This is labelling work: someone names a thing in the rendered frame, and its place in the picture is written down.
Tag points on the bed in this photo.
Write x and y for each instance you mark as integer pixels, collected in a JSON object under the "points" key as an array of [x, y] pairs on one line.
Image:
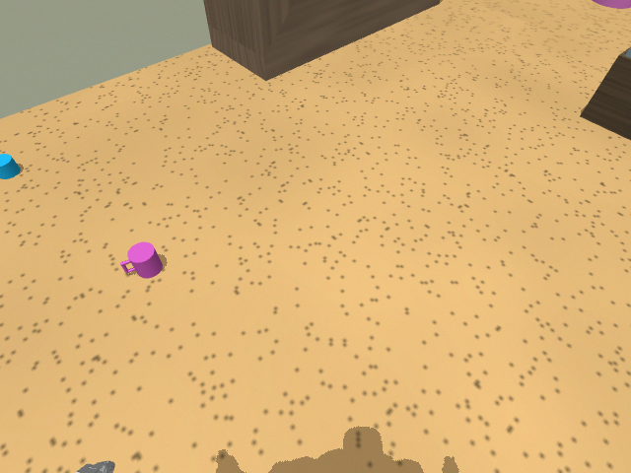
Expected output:
{"points": [[610, 106]]}

